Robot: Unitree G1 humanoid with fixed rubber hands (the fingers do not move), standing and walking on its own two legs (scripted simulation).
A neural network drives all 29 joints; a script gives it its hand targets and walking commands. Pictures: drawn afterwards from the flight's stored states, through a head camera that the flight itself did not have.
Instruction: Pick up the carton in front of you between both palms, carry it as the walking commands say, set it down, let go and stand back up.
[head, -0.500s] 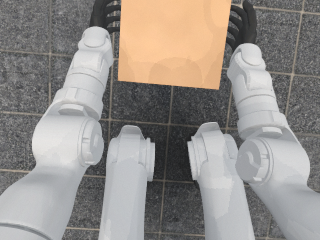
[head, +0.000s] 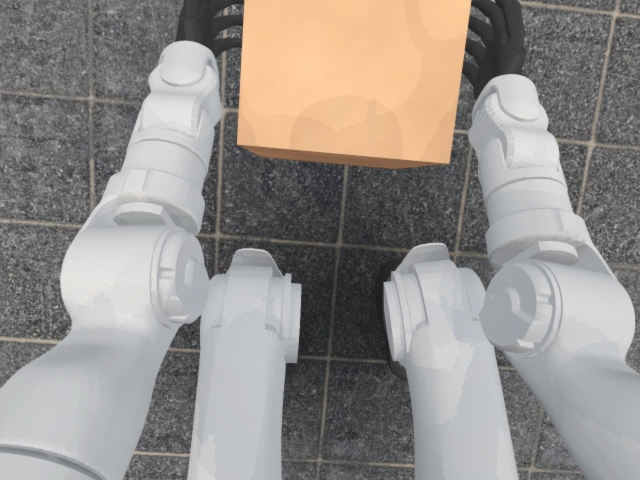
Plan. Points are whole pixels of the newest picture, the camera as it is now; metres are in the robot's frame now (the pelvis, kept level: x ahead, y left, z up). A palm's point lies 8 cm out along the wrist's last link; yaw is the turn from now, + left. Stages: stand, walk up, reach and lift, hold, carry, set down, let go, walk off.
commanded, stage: set down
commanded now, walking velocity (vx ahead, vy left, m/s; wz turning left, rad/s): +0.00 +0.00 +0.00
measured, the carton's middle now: (341, 79) +0.52 -0.01 -0.25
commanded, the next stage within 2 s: let go in 1.48 s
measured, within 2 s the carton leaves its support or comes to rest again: neither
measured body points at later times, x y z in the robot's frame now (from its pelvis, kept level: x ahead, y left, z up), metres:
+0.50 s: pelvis -0.01 +0.00 -0.01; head +0.34 +0.02 +0.26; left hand +0.52 +0.20 -0.19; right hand +0.49 -0.20 -0.19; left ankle +0.09 +0.11 -0.34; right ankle +0.11 -0.13 -0.34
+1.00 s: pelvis +0.00 -0.01 +0.11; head +0.32 +0.01 +0.43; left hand +0.53 +0.20 -0.02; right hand +0.49 -0.19 -0.02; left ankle +0.09 +0.11 -0.34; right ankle +0.11 -0.13 -0.34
